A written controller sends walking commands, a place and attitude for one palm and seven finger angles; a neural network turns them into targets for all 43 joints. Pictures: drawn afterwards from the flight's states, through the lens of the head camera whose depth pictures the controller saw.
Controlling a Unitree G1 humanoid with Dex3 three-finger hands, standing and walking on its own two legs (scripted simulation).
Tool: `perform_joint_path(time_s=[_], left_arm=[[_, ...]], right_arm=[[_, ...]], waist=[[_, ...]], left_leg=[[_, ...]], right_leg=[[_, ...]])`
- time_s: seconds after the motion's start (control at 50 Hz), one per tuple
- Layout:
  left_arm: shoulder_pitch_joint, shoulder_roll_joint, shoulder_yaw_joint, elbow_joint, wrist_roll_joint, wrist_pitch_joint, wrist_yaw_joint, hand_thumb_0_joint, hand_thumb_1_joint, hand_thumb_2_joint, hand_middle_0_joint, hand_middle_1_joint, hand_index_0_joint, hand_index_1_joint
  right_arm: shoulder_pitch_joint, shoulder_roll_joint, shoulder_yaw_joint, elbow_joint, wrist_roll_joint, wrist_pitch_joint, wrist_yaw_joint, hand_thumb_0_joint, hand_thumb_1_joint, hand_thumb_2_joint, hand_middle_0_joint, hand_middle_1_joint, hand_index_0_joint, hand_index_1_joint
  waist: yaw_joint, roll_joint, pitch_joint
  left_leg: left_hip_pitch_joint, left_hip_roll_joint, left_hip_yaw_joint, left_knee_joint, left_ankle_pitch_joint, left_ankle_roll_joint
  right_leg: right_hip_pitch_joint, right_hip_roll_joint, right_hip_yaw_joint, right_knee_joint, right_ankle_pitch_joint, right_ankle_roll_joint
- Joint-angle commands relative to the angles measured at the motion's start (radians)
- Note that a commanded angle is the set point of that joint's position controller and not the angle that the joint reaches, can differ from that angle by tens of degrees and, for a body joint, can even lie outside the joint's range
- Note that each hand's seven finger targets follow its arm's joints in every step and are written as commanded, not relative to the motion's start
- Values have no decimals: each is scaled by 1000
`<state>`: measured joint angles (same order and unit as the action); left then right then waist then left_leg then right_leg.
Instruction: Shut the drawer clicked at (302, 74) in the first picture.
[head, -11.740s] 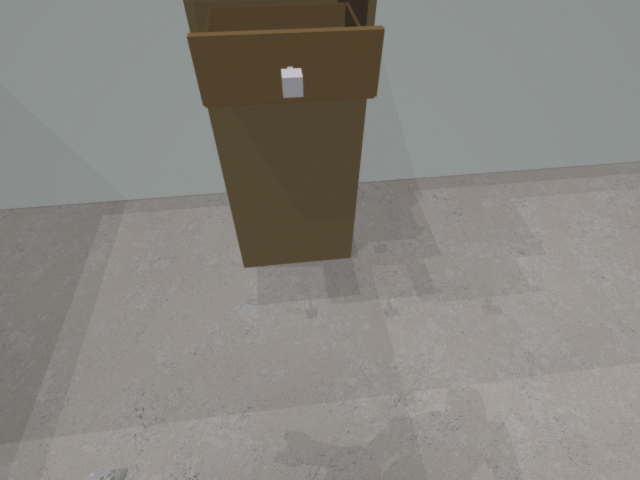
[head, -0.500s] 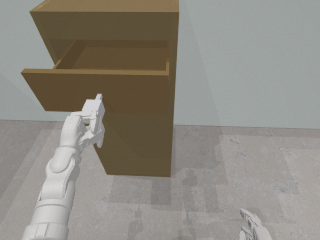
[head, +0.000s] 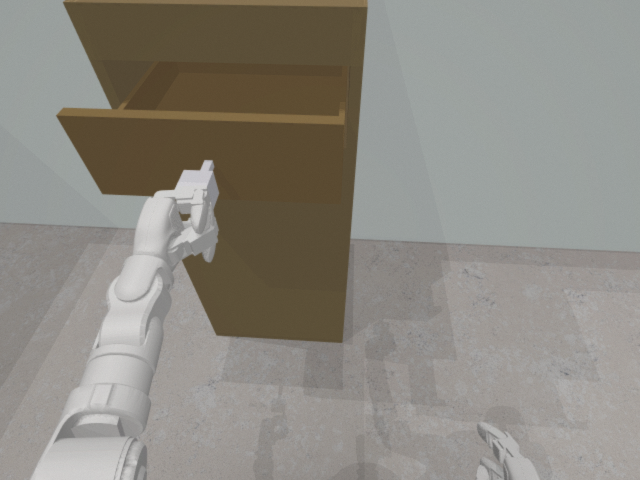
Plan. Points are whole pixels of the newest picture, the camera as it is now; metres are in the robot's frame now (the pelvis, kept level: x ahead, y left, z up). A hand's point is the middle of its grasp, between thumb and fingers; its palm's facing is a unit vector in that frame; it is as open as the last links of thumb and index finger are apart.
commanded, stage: push the drawer shut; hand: left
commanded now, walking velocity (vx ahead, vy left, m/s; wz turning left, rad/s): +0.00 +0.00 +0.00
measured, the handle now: (202, 181) +0.47 +0.19 +0.12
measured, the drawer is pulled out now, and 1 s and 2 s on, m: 0.15 0.03 0.00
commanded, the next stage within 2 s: pull the fist back off the drawer in 1.46 s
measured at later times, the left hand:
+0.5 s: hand (227, 190) +0.46 +0.15 +0.12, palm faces -0.03 -1.00 -0.01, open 3.3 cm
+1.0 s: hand (232, 166) +0.51 +0.16 +0.12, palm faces -0.03 -1.00 +0.00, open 3.2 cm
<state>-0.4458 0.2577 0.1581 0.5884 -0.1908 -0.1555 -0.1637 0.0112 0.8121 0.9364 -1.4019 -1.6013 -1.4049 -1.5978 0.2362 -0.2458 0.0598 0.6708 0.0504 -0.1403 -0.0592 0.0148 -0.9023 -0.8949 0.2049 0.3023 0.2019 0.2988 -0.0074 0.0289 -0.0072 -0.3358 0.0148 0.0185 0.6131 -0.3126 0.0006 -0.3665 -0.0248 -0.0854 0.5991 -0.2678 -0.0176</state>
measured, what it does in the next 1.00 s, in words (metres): stands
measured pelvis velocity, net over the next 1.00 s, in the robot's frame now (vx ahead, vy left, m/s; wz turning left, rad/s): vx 0.00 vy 0.01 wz -0.03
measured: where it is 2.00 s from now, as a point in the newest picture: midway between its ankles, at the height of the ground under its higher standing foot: outside the picture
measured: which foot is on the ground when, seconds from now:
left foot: down 0.00-1.00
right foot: down 0.00-1.00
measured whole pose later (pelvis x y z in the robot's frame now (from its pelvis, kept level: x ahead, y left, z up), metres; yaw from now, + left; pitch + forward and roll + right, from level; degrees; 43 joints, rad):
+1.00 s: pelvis +0.00 +0.01 -0.01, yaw -2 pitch +12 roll -1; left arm -0.96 0.43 0.34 1.20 -0.09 -0.30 -0.18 0.03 0.83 0.93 -1.40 -1.60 -1.40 -1.60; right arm 0.38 -0.27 0.04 0.68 0.01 -0.06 -0.03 0.01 -0.90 -0.89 0.21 0.30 0.20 0.30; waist -0.13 0.01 -0.04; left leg -0.57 0.03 0.04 0.73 -0.36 0.02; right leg -0.60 -0.01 -0.06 0.68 -0.28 0.00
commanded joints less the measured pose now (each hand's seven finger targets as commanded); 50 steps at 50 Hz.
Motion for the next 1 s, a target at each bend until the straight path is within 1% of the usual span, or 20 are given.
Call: perform_joint_path(time_s=[0.0,0.02,0.04,0.1,0.14,0.18,0.3,0.34,0.4,0.42,0.54,0.6,0.64,0.7,0.74,0.78,0.8,0.86,0.9,0.98], left_arm=[[-571,175,53,-141,-10,-96,8,0,900,900,-1400,-1600,-1400,-1600],[-599,156,37,-117,-9,-101,7,0,900,900,-1400,-1600,-1400,-1600],[-623,173,49,-94,-7,-108,9,0,900,900,-1400,-1600,-1400,-1600],[-651,209,85,-37,-2,-124,11,0,900,900,-1400,-1600,-1400,-1600],[-677,229,94,23,2,-133,7,0,900,900,-1400,-1600,-1400,-1600],[-723,260,116,62,6,-145,2,0,900,900,-1400,-1600,-1400,-1600],[-778,231,100,106,15,-180,-7,0,900,900,-1400,-1600,-1400,-1600],[-757,258,127,148,17,-184,-4,0,900,900,-1400,-1600,-1400,-1600],[-791,312,166,145,30,-198,-3,0,900,900,-1400,-1600,-1400,-1600],[-784,292,151,157,33,-197,-5,0,900,900,-1400,-1600,-1400,-1600],[-842,323,168,201,41,-202,-8,0,900,900,-1400,-1600,-1400,-1600],[-885,294,148,200,40,-209,-8,0,900,900,-1400,-1600,-1400,-1600],[-901,343,182,243,50,-207,-4,0,900,900,-1400,-1600,-1400,-1600],[-957,335,169,281,58,-207,-5,0,900,900,-1400,-1600,-1400,-1600],[-980,370,193,306,64,-209,-4,0,900,900,-1400,-1600,-1400,-1600],[-1021,354,173,313,70,-213,-7,0,900,900,-1400,-1600,-1400,-1600],[-1023,375,191,323,73,-218,-6,0,900,900,-1400,-1600,-1400,-1600],[-1062,373,181,360,76,-217,-8,0,900,900,-1400,-1600,-1400,-1600],[-1066,403,205,370,82,-222,-10,0,900,900,-1400,-1600,-1400,-1600],[-1100,415,205,386,91,-224,-11,0,900,900,-1400,-1600,-1400,-1600]], right_arm=[[-20,-126,-51,-117,-1,-34,-14,0,-900,-900,200,300,200,300],[-14,-126,-53,-113,1,-33,-13,0,-900,-900,200,300,200,300],[-3,-132,-55,-111,-2,-32,-14,0,-900,-900,200,300,200,300],[18,-136,-61,-103,-3,-28,-11,0,-900,-900,200,300,200,300],[34,-141,-58,-100,-5,-22,-11,0,-900,-900,200,300,200,300],[51,-144,-61,-91,-5,-16,-10,0,-900,-900,200,300,200,300],[104,-148,-72,-90,-12,-9,2,0,-900,-900,200,300,200,300],[124,-156,-76,-88,-17,-4,5,0,-900,-900,200,300,200,300],[140,-158,-81,-84,-18,6,7,0,-900,-900,200,300,200,300],[143,-155,-80,-88,-18,10,10,0,-900,-900,200,300,200,300],[177,-164,-83,-80,-22,27,9,0,-900,-900,200,300,200,300],[189,-160,-86,-74,-24,30,13,0,-900,-900,200,300,200,300],[202,-168,-85,-66,-27,37,11,0,-900,-900,200,300,200,300],[212,-166,-81,-61,-29,40,12,0,-900,-900,200,300,200,300],[225,-172,-82,-56,-32,44,11,0,-900,-900,200,300,200,300],[232,-170,-80,-52,-34,45,13,0,-900,-900,200,300,200,300],[238,-173,-83,-50,-37,46,13,0,-900,-900,200,300,200,300],[252,-175,-79,-46,-40,50,15,0,-900,-900,200,300,200,300],[262,-179,-82,-46,-44,53,17,0,-900,-900,200,300,200,300],[280,-182,-82,-42,-48,63,21,0,-900,-900,200,300,200,300]], waist=[[-53,-14,-265],[-62,-14,-262],[-67,-54,-272],[-59,-37,-294],[-65,-52,-283],[-69,-31,-288],[-75,9,-355],[-73,-55,-364],[-71,-7,-382],[-73,-3,-373],[-95,-12,-375],[-107,13,-391],[-111,-12,-379],[-126,2,-367],[-131,-3,-376],[-143,23,-397],[-140,7,-405],[-161,15,-406],[-154,15,-432],[-168,57,-450]], left_leg=[[43,-27,-24,-89,77,20],[50,-26,-26,-86,72,20],[43,-23,-30,-81,76,24],[29,-24,-25,-76,75,23],[0,-25,-24,-73,58,26],[-14,-25,-22,-69,51,24],[14,-22,-22,-51,121,20],[-7,-19,-23,-48,133,24],[-15,-20,-13,-42,141,24],[-18,-20,-10,-41,146,23],[-18,-14,-13,-32,156,26],[4,-12,-16,-24,179,24],[-17,-11,-16,-17,175,26],[-37,-12,-18,-16,147,26],[-40,-12,-20,-4,154,28],[-35,-12,-24,-1,156,25],[-35,-10,-30,3,167,24],[-44,-10,-28,16,169,26],[-52,-11,-29,23,176,25],[-41,-7,-32,39,205,24]], right_leg=[[77,23,69,-90,86,0],[57,26,65,-88,82,-2],[58,29,65,-84,83,1],[65,27,70,-78,87,0],[57,30,74,-76,69,2],[52,28,78,-71,65,1],[37,37,68,-38,147,-4],[50,43,64,-33,160,-2],[59,41,73,-27,178,-2],[56,41,72,-26,187,-3],[24,50,68,-21,193,-1],[3,51,65,-16,209,0],[-2,52,65,-12,208,1],[-24,50,68,-14,183,3],[-30,52,69,-9,188,2],[-45,50,68,-2,185,4],[-46,52,66,2,189,3],[-66,53,69,6,195,7],[-56,53,71,12,202,6],[-85,54,69,19,215,6]])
